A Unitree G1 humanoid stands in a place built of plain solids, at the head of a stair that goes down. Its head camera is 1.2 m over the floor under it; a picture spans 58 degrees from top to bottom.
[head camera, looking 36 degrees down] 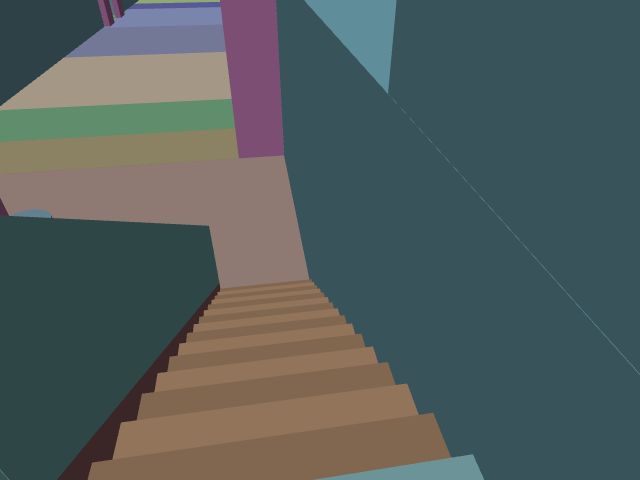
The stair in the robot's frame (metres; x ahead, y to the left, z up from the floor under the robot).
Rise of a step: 0.16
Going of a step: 0.23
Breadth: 1.12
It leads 9 degrees to the left of straight ahead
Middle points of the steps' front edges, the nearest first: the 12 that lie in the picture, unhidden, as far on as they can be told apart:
0.77 0.16 -0.16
1.00 0.20 -0.31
1.23 0.23 -0.47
1.46 0.27 -0.63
1.69 0.30 -0.79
1.92 0.34 -0.95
2.15 0.38 -1.10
2.39 0.41 -1.26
2.62 0.45 -1.42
2.85 0.48 -1.58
3.08 0.52 -1.74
3.31 0.55 -1.89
